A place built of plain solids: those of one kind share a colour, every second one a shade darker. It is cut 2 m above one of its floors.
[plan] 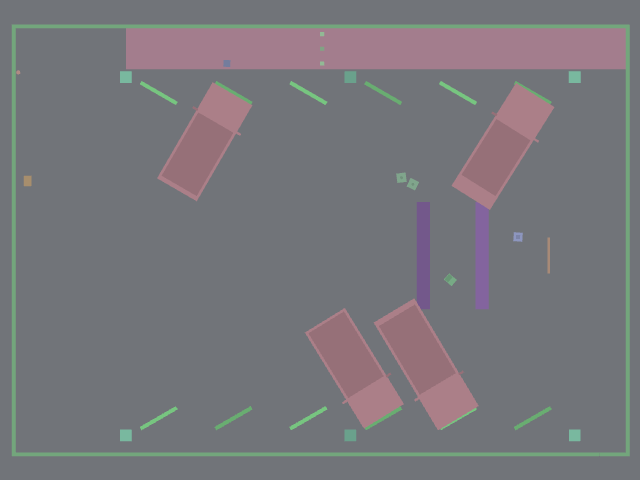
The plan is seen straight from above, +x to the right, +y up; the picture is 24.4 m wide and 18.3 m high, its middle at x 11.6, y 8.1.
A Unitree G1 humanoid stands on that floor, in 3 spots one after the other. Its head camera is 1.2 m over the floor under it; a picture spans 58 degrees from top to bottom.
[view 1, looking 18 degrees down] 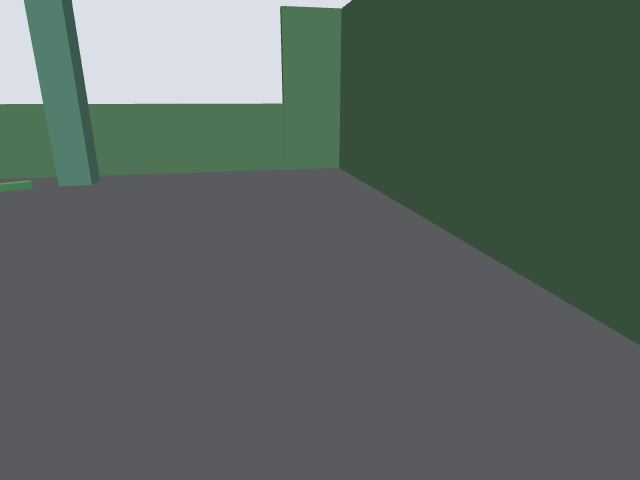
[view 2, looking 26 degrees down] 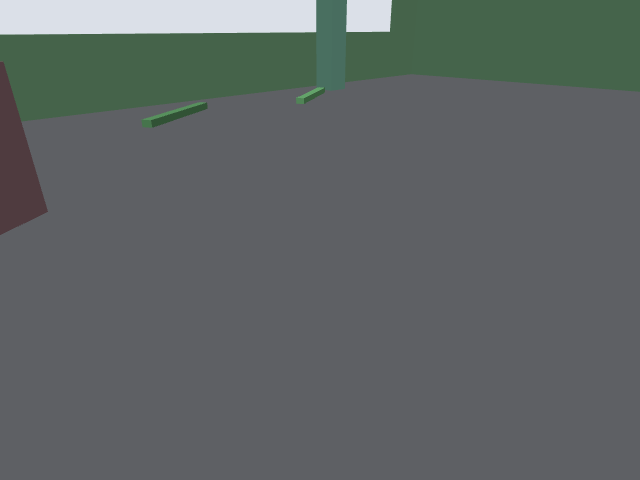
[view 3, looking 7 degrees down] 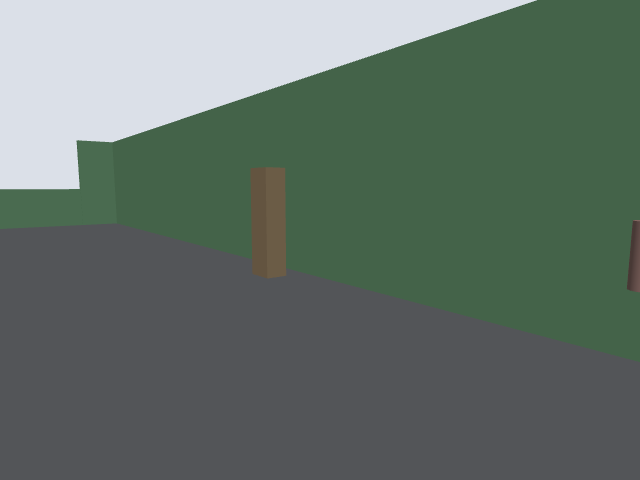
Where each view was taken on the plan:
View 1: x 2.01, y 7.74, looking -102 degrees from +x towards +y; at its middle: ground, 3.88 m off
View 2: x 11.64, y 7.50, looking -136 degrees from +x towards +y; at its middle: ground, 2.74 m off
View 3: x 3.50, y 15.39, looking -128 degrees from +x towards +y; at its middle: wall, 5.73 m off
